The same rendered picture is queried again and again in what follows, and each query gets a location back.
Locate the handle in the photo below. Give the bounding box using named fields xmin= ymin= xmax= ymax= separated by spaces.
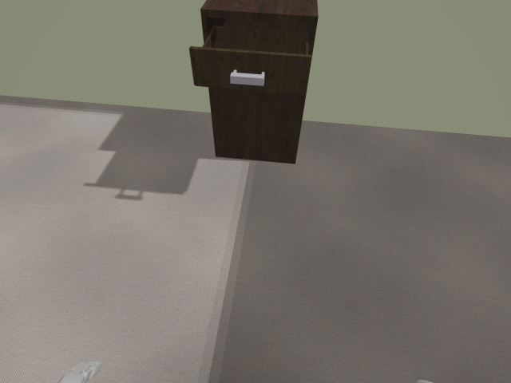
xmin=230 ymin=69 xmax=265 ymax=86

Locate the cabinet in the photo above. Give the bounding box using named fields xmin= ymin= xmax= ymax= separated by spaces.
xmin=200 ymin=0 xmax=319 ymax=164

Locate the drawer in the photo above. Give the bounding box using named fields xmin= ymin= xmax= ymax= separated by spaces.
xmin=189 ymin=26 xmax=311 ymax=95

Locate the left robot hand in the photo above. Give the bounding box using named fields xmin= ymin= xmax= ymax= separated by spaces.
xmin=58 ymin=361 xmax=102 ymax=383

